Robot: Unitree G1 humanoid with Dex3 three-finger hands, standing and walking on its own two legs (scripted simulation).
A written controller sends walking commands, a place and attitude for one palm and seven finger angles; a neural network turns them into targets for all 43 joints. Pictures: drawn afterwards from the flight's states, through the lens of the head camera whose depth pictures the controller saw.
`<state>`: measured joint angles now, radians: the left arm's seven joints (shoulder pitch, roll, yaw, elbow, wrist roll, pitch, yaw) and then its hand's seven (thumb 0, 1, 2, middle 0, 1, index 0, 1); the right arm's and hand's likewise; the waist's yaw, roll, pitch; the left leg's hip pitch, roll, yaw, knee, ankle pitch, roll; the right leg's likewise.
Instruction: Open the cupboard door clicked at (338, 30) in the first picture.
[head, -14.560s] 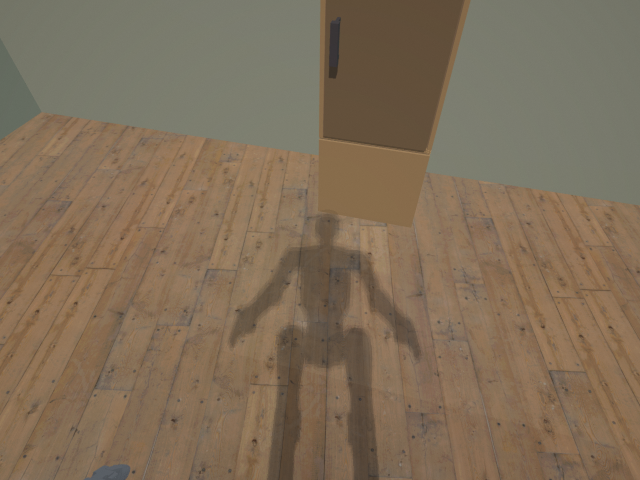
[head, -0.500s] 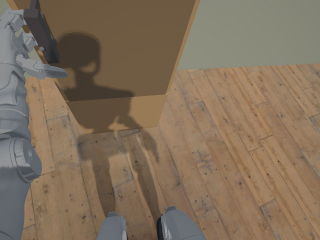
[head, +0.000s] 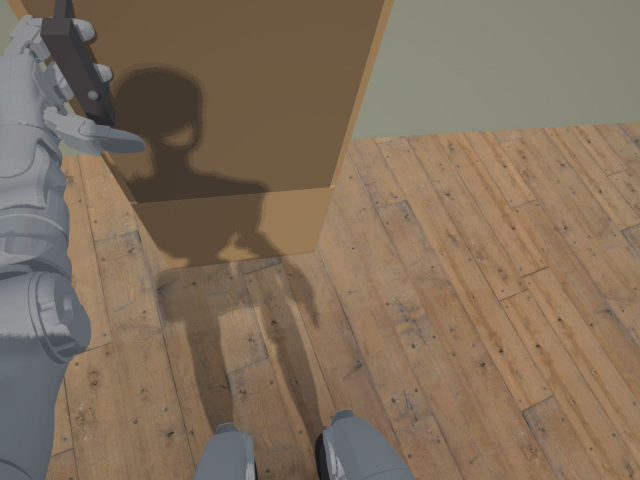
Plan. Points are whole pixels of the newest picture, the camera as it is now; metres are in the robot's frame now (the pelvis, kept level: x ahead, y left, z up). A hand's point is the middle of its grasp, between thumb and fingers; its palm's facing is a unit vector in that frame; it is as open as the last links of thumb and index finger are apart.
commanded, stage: slide the fingers in behind the handle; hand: left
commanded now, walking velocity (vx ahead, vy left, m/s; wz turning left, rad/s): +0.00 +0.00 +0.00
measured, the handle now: (84, 63) +0.59 +0.21 +0.09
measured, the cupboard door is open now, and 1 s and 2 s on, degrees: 0 0 42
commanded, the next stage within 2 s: close the thumb around the handle in 0.08 s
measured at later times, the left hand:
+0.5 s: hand (98, 96) +0.54 +0.19 +0.09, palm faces +0.06 -1.00 +0.00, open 11.1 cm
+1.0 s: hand (100, 98) +0.54 +0.19 +0.09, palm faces +0.06 -1.00 +0.00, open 6.0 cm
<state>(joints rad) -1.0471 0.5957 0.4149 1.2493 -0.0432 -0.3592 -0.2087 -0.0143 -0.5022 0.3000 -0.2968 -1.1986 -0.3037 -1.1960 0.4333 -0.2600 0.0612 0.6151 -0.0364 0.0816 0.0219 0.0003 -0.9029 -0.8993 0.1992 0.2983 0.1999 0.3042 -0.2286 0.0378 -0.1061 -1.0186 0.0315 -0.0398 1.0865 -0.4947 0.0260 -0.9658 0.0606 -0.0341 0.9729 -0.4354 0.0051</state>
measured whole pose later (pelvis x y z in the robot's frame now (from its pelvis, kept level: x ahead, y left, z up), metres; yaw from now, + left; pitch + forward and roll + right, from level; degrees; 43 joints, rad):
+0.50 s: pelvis +0.00 +0.00 +0.00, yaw +0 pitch +24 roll -4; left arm -1.01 0.56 0.42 1.23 -0.05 -0.37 -0.19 -0.01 -0.06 0.49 -0.33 -1.25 -0.34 -1.24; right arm 0.43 -0.26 0.05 0.61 -0.04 0.09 0.02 0.00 -0.90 -0.90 0.20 0.30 0.20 0.30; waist -0.22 0.04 -0.11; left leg -0.99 0.03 -0.03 1.07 -0.49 0.02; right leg -0.94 0.06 -0.03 0.96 -0.43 0.00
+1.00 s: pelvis +0.00 -0.01 +0.00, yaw +1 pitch +24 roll -4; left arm -1.03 0.55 0.40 1.24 -0.05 -0.37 -0.18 0.00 0.68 0.80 -0.35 -1.34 -0.35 -1.34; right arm 0.43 -0.27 0.05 0.62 -0.04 0.08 0.02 0.00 -0.90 -0.90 0.20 0.30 0.20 0.30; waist -0.22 0.04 -0.11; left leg -1.00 0.03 -0.05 1.08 -0.49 0.02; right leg -0.95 0.06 -0.04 0.97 -0.43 0.00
